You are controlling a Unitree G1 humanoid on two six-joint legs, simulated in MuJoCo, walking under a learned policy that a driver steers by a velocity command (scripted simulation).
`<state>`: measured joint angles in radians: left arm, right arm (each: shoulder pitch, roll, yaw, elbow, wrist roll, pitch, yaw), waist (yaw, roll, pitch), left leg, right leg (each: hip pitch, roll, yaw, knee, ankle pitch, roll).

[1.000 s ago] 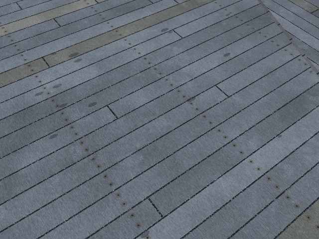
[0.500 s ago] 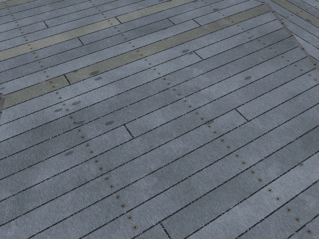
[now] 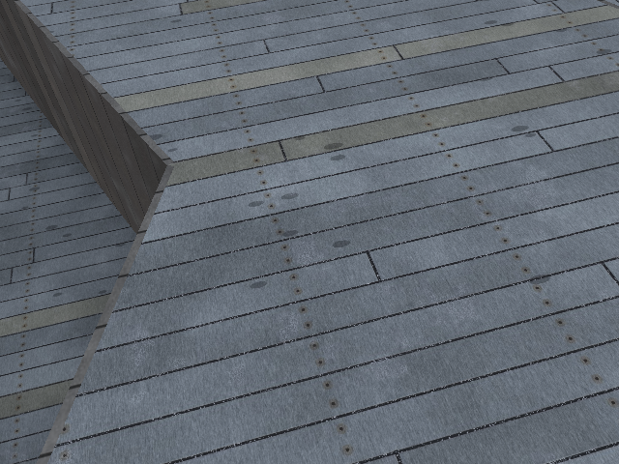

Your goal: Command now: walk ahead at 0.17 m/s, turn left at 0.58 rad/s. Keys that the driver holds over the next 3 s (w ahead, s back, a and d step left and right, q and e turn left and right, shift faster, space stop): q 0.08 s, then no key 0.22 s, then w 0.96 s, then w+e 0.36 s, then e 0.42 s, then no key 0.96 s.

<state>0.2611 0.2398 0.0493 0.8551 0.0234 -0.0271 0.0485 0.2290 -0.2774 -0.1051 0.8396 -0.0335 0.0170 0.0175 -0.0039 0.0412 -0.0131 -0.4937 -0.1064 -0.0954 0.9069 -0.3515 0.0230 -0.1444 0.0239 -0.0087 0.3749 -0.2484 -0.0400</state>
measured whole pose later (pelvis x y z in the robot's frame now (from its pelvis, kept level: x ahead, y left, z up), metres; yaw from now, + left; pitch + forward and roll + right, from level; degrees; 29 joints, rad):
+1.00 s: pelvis +0.27 +0.01 +0.00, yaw +9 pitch +1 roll +0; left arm 0.39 0.21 0.04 0.92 0.01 -0.08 -0.02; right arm 0.24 -0.26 -0.05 0.90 -0.04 -0.04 0.05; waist 0.01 0.05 0.00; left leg -0.53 0.05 0.01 1.02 -0.21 0.06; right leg -0.09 0.05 -0.07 0.27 -0.20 -0.08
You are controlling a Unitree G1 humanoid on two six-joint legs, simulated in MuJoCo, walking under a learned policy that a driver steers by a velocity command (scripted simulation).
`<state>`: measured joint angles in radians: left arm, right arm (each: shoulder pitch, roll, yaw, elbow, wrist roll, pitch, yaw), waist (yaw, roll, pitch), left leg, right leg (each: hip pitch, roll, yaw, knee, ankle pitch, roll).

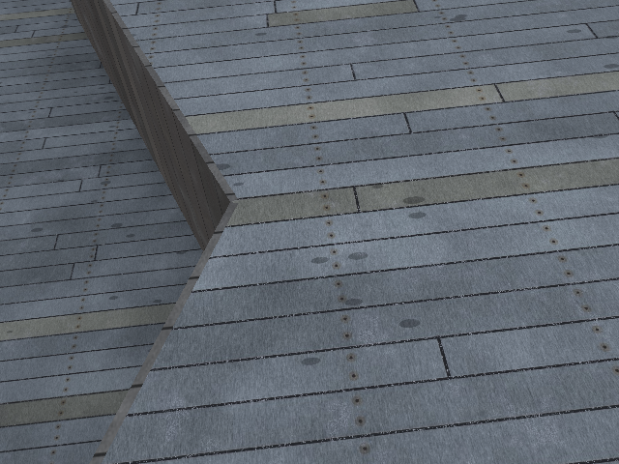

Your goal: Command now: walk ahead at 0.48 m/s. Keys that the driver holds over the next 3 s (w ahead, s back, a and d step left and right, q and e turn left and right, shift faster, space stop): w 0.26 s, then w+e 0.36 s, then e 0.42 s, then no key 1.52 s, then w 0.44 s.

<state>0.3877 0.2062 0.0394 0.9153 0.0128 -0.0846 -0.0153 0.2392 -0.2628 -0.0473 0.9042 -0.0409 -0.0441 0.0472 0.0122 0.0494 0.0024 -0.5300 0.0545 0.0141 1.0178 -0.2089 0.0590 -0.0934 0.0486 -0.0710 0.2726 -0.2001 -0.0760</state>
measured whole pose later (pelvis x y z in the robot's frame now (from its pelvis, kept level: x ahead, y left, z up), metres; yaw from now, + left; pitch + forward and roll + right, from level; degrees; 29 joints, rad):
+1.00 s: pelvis +0.48 +0.00 -0.02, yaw -21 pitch +0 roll +0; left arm 0.18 0.25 0.07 0.86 0.00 0.00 0.01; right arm 0.19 -0.22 -0.04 0.85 -0.03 -0.02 -0.03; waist 0.01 0.01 0.11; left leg -0.49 0.04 0.00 1.25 -0.43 -0.03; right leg -0.36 0.13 -0.05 0.48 -0.13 -0.15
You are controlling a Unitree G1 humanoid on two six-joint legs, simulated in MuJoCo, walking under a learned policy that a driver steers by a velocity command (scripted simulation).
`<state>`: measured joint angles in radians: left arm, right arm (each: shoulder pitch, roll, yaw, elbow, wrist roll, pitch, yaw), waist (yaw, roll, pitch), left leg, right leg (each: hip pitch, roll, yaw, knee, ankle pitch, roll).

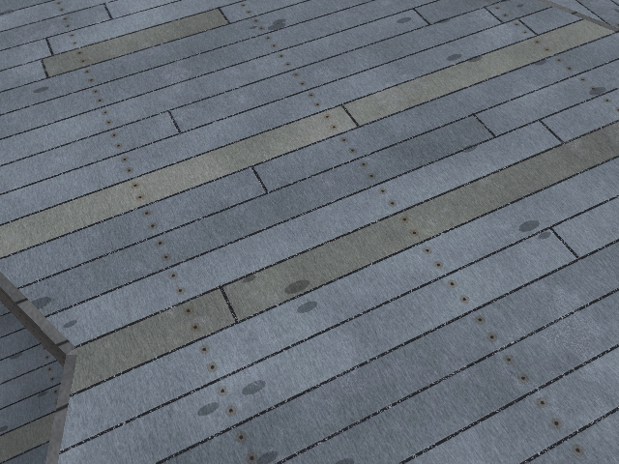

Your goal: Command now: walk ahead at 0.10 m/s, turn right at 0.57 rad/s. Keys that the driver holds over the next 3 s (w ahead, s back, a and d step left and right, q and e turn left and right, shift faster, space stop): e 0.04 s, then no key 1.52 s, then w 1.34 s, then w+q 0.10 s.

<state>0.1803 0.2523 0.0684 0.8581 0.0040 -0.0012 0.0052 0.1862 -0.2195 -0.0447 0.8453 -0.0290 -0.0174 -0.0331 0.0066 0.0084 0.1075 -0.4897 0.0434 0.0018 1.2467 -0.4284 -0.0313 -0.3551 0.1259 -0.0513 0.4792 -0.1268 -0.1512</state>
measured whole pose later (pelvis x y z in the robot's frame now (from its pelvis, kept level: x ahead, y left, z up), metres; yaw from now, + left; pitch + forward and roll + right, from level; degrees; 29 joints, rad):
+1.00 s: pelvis +0.05 +0.06 +0.02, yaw -7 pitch -2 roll +0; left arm 0.22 0.22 0.00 1.09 0.01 0.01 0.03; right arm 0.25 -0.23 -0.02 1.00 -0.02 0.01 -0.03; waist 0.01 0.00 0.04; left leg -0.12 -0.02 0.01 0.38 -0.23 0.03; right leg -0.13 0.03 0.08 0.35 -0.19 0.01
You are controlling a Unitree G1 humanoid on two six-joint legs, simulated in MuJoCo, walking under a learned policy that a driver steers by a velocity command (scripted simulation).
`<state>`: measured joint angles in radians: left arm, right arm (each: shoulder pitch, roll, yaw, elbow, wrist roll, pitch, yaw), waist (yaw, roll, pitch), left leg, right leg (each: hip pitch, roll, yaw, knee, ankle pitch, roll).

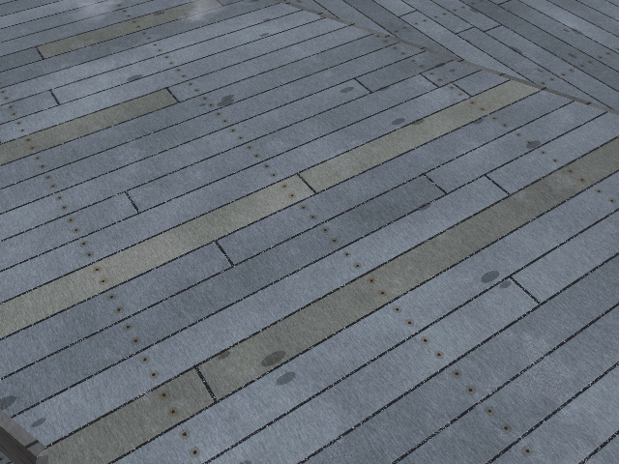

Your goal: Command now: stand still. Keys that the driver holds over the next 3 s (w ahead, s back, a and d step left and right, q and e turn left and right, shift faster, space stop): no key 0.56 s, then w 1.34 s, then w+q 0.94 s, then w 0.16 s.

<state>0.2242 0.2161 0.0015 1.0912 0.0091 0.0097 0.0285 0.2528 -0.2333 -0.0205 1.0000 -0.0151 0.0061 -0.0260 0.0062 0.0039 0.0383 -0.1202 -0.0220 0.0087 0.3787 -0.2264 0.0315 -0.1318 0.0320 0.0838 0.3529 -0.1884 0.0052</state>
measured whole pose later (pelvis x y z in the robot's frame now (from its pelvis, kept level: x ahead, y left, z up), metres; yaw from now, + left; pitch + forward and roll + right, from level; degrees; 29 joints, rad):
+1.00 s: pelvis +0.11 -0.04 -0.01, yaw +0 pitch +1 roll +0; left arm 0.31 0.19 0.03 1.05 0.02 -0.07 0.00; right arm 0.40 -0.21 -0.05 1.08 -0.04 -0.04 0.02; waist -0.01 0.04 -0.01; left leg -0.32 0.01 0.01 0.99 -0.41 0.09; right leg -0.22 0.03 -0.08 0.49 -0.29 -0.07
